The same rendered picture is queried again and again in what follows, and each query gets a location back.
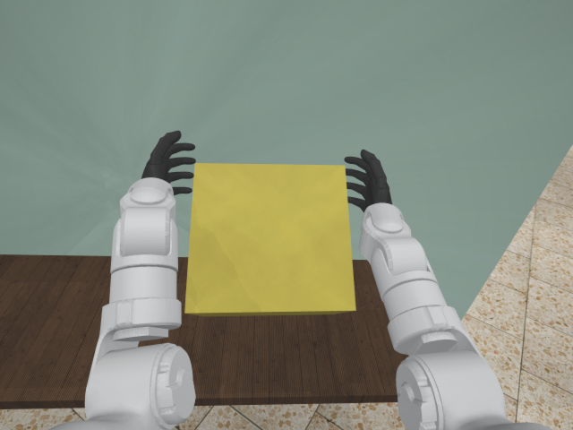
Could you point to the carton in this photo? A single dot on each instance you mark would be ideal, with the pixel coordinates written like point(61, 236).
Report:
point(269, 239)

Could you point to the table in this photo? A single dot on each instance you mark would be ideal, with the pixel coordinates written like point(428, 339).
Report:
point(50, 316)

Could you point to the robot right forearm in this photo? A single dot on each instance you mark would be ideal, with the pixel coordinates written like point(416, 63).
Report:
point(420, 321)

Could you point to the robot right upper arm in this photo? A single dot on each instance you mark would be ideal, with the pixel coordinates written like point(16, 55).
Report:
point(452, 390)

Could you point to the robot left forearm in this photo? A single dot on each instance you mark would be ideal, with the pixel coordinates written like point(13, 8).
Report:
point(142, 302)

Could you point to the robot left upper arm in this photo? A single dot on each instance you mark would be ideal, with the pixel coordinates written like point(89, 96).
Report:
point(142, 388)

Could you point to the robot right hand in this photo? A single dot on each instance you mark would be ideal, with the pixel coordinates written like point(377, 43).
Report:
point(376, 189)

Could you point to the robot left hand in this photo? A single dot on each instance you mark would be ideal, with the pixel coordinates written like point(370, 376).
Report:
point(160, 163)

